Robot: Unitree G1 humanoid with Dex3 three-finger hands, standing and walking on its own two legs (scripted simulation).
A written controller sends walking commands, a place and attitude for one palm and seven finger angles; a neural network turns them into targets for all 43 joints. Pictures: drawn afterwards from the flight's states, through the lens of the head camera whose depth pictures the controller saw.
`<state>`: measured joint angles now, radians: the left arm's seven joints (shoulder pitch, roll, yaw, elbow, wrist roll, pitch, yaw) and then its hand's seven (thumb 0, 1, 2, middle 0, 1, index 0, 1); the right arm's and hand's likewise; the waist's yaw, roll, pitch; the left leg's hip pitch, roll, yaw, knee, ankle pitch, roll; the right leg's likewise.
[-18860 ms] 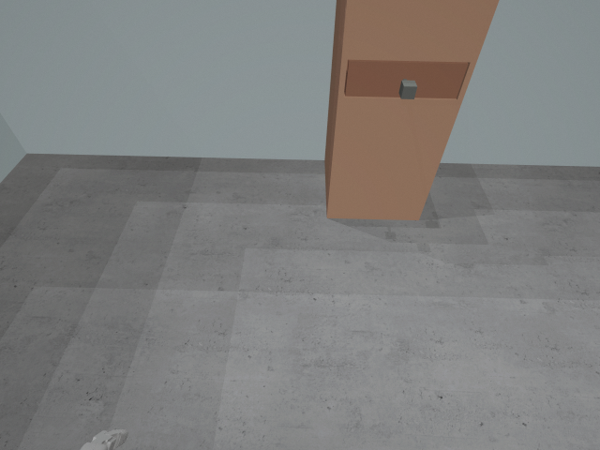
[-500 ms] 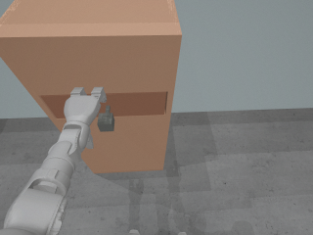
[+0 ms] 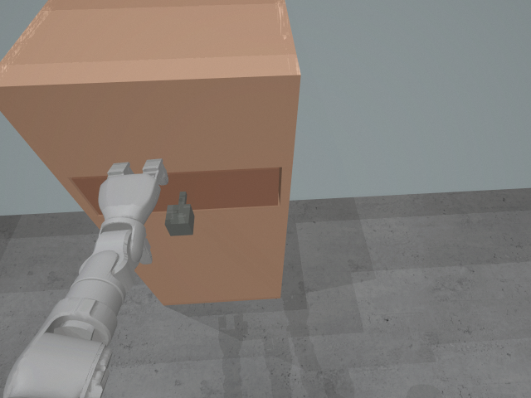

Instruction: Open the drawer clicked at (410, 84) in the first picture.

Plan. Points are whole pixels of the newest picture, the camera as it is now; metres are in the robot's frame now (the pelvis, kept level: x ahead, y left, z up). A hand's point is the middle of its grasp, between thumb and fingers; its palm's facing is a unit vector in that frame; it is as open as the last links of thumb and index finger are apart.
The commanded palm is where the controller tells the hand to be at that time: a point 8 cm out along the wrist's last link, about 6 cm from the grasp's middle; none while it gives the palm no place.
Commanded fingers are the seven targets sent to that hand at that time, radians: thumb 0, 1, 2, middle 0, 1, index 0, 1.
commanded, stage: move the hooked fingers above the handle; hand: left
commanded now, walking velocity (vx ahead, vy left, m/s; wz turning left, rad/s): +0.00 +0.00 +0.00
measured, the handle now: (181, 210) +0.46 +0.17 -0.06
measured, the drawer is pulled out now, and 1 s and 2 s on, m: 0.00 0.00 0.00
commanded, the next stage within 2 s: lift the fingers back up to retry in 0.10 s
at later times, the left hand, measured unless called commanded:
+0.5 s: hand (154, 210) +0.42 +0.20 +0.01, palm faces -0.01 +0.00 -1.00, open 13.8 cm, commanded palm +0.39 +0.19 +0.08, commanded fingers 0.00 -0.50 0.30 -0.30 -1.20 -0.30 -1.20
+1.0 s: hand (153, 208) +0.42 +0.20 +0.01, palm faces -0.01 +0.01 -1.00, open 13.8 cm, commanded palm +0.40 +0.19 +0.08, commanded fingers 0.00 -0.50 0.30 -0.30 -1.20 -0.30 -1.20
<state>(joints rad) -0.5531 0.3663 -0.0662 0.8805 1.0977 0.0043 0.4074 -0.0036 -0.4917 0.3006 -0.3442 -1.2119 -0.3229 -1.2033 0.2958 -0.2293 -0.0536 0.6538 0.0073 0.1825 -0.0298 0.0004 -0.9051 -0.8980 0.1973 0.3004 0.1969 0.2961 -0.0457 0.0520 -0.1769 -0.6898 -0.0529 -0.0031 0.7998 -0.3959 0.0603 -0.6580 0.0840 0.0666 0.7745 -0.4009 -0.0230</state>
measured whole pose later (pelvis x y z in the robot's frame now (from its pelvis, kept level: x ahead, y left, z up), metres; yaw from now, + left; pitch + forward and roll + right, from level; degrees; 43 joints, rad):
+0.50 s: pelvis +0.00 -0.01 +0.00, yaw +0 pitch +16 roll +0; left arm -0.58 0.31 -0.11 0.91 1.08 0.12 0.42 0.00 -0.49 0.30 -0.35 -1.23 -0.32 -1.20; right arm 0.27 -0.22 -0.05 0.66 0.01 0.20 -0.02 0.00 -0.91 -0.90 0.20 0.30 0.20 0.30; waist -0.04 0.06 -0.18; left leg -0.67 -0.05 0.00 0.77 -0.38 0.05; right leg -0.64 0.08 0.07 0.77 -0.40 -0.03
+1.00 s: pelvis +0.00 -0.01 +0.00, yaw +1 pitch +17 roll +0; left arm -0.62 0.33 -0.12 0.93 1.08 0.09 0.42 0.00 -0.49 0.30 -0.32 -1.20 -0.32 -1.20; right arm 0.27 -0.23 -0.06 0.68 0.02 0.17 -0.03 0.00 -0.91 -0.90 0.20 0.30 0.20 0.30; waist -0.05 0.06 -0.17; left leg -0.69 -0.05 -0.02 0.79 -0.38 0.04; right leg -0.67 0.08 0.05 0.78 -0.40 -0.04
